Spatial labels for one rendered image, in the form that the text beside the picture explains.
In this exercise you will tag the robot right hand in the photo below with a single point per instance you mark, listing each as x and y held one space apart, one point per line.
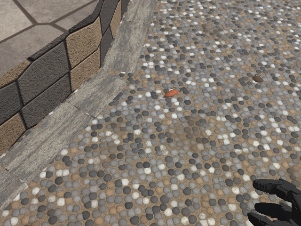
286 215

